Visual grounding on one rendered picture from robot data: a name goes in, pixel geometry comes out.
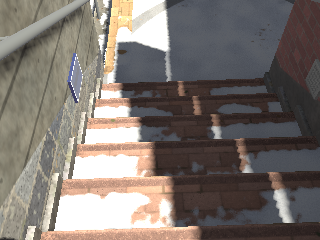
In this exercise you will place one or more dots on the stairs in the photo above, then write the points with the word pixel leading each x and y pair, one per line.
pixel 103 24
pixel 191 160

